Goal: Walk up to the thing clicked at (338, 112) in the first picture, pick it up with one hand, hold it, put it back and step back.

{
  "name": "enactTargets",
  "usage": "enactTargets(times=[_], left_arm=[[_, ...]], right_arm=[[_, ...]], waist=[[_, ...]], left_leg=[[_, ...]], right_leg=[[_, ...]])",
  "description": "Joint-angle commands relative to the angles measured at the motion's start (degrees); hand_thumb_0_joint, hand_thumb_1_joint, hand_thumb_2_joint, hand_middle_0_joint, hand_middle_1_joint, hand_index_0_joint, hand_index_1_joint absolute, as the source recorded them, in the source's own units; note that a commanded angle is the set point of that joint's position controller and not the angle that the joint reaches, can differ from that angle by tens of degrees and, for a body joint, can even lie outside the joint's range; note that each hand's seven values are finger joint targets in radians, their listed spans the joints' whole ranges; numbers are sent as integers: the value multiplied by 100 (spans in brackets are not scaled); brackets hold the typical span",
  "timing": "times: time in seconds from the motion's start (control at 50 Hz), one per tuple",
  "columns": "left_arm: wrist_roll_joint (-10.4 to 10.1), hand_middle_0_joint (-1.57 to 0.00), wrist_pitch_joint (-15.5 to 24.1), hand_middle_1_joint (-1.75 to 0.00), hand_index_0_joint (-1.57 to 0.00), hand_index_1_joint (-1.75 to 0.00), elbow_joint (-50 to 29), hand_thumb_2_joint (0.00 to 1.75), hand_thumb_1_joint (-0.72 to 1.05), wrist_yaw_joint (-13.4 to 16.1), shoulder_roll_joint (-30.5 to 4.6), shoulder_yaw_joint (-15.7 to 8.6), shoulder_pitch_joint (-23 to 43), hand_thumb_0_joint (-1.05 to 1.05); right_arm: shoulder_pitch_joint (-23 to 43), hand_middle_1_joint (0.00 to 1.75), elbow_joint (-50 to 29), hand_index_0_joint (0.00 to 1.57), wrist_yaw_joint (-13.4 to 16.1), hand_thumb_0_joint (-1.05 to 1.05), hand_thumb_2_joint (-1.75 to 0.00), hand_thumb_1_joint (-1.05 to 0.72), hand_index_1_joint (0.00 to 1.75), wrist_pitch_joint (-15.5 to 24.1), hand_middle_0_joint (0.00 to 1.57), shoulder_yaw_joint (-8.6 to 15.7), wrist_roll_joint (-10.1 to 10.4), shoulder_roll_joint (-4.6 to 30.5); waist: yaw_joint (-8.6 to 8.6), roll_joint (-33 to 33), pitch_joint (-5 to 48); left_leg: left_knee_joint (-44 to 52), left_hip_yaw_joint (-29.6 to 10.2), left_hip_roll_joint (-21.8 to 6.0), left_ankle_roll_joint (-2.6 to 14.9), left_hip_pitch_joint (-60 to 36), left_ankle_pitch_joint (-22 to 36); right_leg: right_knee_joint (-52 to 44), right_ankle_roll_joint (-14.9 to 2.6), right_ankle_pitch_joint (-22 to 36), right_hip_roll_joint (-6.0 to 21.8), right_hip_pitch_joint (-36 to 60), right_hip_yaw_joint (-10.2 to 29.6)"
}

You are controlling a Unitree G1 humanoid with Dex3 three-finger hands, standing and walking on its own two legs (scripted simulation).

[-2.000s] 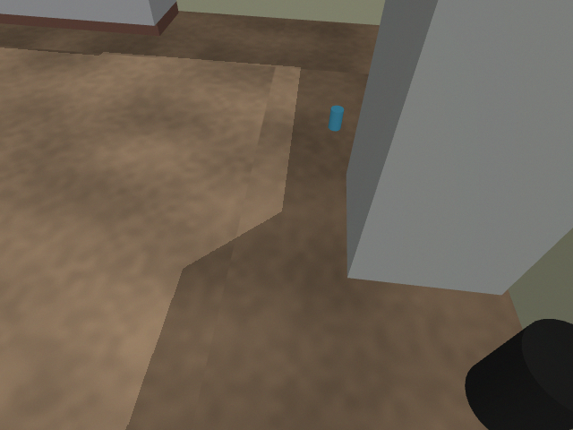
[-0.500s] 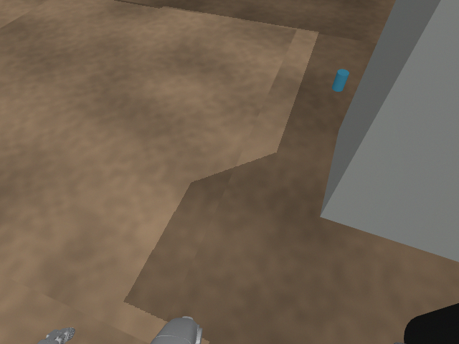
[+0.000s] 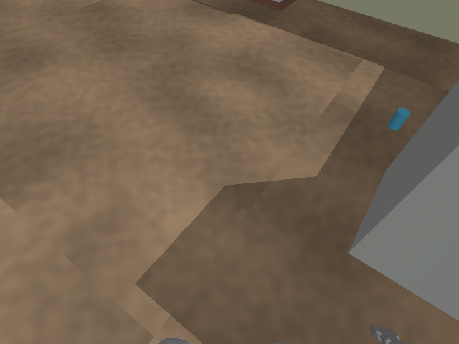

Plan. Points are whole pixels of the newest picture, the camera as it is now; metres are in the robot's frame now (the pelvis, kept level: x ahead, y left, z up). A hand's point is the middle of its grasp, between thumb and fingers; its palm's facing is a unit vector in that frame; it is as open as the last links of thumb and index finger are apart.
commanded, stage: walk up
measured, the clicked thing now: (398, 119) +1.54 -1.10 -0.69
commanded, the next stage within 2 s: stand in 1.14 s
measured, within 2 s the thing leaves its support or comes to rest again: neither
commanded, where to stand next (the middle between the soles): +0.05 +0.00 m, yaw +7 degrees
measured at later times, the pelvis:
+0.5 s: pelvis -0.02 +0.02 +0.00, yaw +9 degrees
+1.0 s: pelvis -0.01 +0.01 +0.01, yaw +9 degrees
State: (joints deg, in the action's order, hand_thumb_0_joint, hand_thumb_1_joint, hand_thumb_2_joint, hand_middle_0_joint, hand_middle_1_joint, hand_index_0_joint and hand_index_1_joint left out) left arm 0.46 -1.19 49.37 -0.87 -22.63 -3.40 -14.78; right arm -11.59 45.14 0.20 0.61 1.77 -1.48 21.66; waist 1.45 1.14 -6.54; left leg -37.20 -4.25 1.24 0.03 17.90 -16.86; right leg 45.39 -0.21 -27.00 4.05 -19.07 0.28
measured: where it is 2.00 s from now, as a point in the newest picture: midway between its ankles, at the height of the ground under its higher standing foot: outside the picture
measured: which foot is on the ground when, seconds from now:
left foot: down 0.00-0.06, up 0.08-0.36, down 0.38-1.00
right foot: up 0.00-0.02, down 0.04-1.00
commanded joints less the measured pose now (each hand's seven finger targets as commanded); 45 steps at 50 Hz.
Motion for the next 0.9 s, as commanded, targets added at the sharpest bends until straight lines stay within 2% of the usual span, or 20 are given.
enactTargets(times=[0.0, 0.02, 0.04, 0.06, 0.08, 0.16, 0.26, 0.34, 0.36, 0.38, 0.4, 0.42, 0.48, 0.56, 0.6, 0.64, 0.68, 0.74, 0.78, 0.88], left_arm=[[0, -20, 297, -30, -20, -30, -136, 90, 90, 186, -1059, -364, -703, 0], [71, -20, 355, -30, -20, -30, -132, 90, 90, 225, -1272, -407, -800, 0], [196, -20, 419, -30, -20, -30, -227, 90, 90, 256, -1784, -520, -847, 0], [201, -20, 422, -30, -20, -30, -355, 90, 90, 259, -2101, -590, -473, 0], [192, -20, 424, -30, -20, -30, -548, 90, 90, 272, -2265, -608, 67, 0], [158, -20, 456, -30, -20, -30, -538, 90, 90, 279, -1558, -437, 336, 0], [252, -20, 421, -30, -20, -30, -604, 90, 90, 169, -1614, -489, -138, 0], [78, -20, 267, -30, -20, -30, -696, 90, 90, 112, -1436, -354, 82, 0], [45, -20, 220, -30, -20, -30, -679, 90, 90, 109, -1066, -237, -96, 0], [-35, -20, 181, -30, -20, -30, -756, 90, 90, 102, -610, -104, -191, 0], [-32, -20, 126, -30, -20, -30, -642, 90, 90, 205, -1106, -226, 107, 0], [-31, -20, 127, -30, -20, -30, -528, 90, 90, 223, -1375, -269, 206, 0], [-68, -20, 171, -30, -20, -30, -233, 90, 90, 135, -1226, -249, -113, 0], [-8, -20, 223, -30, -20, -30, -46, 90, 90, 150, -1092, -203, -26, 0], [33, -20, 294, -30, -20, -30, 160, 90, 90, 181, -1004, -169, -260, 0], [113, -20, 384, -30, -20, -30, 133, 90, 90, 206, -1492, -237, -31, 0], [92, -20, 356, -30, -20, -30, -24, 90, 90, 125, -1588, -181, 874, 0], [-40, -20, 302, -30, -20, -30, 98, 90, 90, 89, -1077, -37, 885, 0], [-6, -20, 317, -30, -20, -30, 339, 90, 90, 88, -1088, -36, 559, 0], [-61, -20, 339, -30, -20, -30, 481, 90, 90, 84, -1083, -11, 897, 0]], right_arm=[[369, 30, -611, 20, 9, 0, -90, -90, 30, -132, 20, 499, 30, 1440], [445, 30, -671, 20, -3, 0, -90, -90, 30, -174, 20, 413, 99, 1123], [503, 30, -806, 20, -8, 0, -90, -90, 30, -185, 20, 334, 151, 843], [323, 30, -727, 20, 47, 0, -90, -90, 30, -244, 20, 399, 85, 950], [80, 30, -607, 20, 80, 0, -90, -90, 30, -278, 20, 501, 50, 1245], [-268, 30, -228, 20, -107, 0, -90, -90, 30, -254, 20, 570, 87, 1223], [113, 30, -269, 20, -191, 0, -90, -90, 30, -152, 20, 469, 48, 1049], [-610, 30, 141, 20, -87, 0, -90, -90, 30, 32, 20, 511, 15, 1099], [-738, 30, 202, 20, -35, 0, -90, -90, 30, 86, 20, 578, -32, 1320], [-505, 30, 32, 20, 6, 0, -90, -90, 30, 135, 20, 632, -133, 1774], [-362, 30, -49, 20, 20, 0, -90, -90, 30, 152, 20, 647, -58, 2142], [-82, 30, 18, 20, 20, 0, -90, -90, 30, 126, 20, 643, 13, 2153], [229, 30, 7, 20, 66, 0, -90, -90, 30, 191, 20, 376, 28, 1448], [62, 30, 160, 20, 44, 0, -90, -90, 30, 181, 20, 386, 50, 1518], [307, 30, 152, 20, 47, 0, -90, -90, 30, 114, 20, 309, 127, 1368], [341, 30, 128, 20, 47, 0, -90, -90, 30, 103, 20, 186, 246, 956], [-87, 30, 525, 20, 70, 0, -90, -90, 30, 77, 20, 248, 185, 1060], [237, 30, 650, 20, 40, 0, -90, -90, 30, 215, 20, 261, 134, 1325], [561, 30, 629, 20, 12, 0, -90, -90, 30, 224, 20, 195, 141, 1279], [552, 30, 948, 20, 25, 0, -90, -90, 30, 241, 20, 92, 144, 1197]], waist=[[134, -1065, 814], [270, -388, 826], [356, 858, 643], [223, 1055, 525], [30, 1195, 337], [-170, 844, 105], [238, 1310, 438], [-171, 773, 905], [-241, -67, 1062], [-74, -1534, 921], [-269, -1121, 818], [-203, -1147, 436], [-7, -990, 373], [-100, -1190, 698], [133, -947, 740], [25, 142, 816], [-383, 474, 573], [-204, -92, 501], [3, 81, 641], [-96, -238, 792]], left_leg=[[156, -727, -670, 944, 438, 1792], [-448, -553, -336, 655, 696, 1164], [-1594, -304, 411, 314, 1535, 177], [-2411, -383, 438, 155, 1534, -1817], [-3098, -650, 65, 98, 1502, -1901], [-2885, -300, 62, -15, 1156, -879], [-807, 342, -54, -75, 907, -1125], [1048, 691, 226, 30, -839, 174], [1345, -89, -189, 217, -1306, 290], [1753, -2428, -1553, 680, -1399, 573], [1924, -3067, -1993, 1329, -362, -359], [2064, -3019, -2044, 1631, 348, -996], [1434, -1446, -1196, 1043, -155, 359], [1039, -1243, -1213, 1010, -271, 1368], [559, -871, -1057, 778, 148, 1400], [-261, -239, -321, 212, 462, 715], [-196, 101, -113, 122, -551, -895], [1106, -928, -732, 447, -454, 643], [1092, -942, -879, 545, -218, 439], [1212, -514, -604, 281, -484, 1116]], right_leg=[[-1479, -34, 1198, -445, 1210, -571], [-1986, -197, 1196, -103, 1340, -76], [-2617, -605, 1285, 1129, 1422, 1681], [-3034, -1377, 1310, 2339, 763, 2876], [-3095, -1922, 1499, 2733, 408, 3465], [-2489, -1115, 1709, 1201, 264, 707], [-2150, -1107, 1318, 1026, 1095, 382], [-680, -807, 2013, 934, 354, 3], [250, -513, 1354, 733, -121, -188], [1098, -69, -457, -2, -1220, -409], [1096, -132, -1013, -49, -808, 287], [1208, -163, -1009, 116, -468, 314], [553, -148, -196, 103, -587, 288], [-671, -133, -21, -145, 189, -92], [-1908, -202, 1053, -231, 1018, -148], [-2440, -640, 1703, 745, 1111, 1323], [-2374, -1082, 1128, 1326, -113, 1637], [-1614, -252, 1431, 151, 141, 288], [-1907, -264, 1067, 112, 622, 305], [-2045, -317, 1845, 323, 921, 374]])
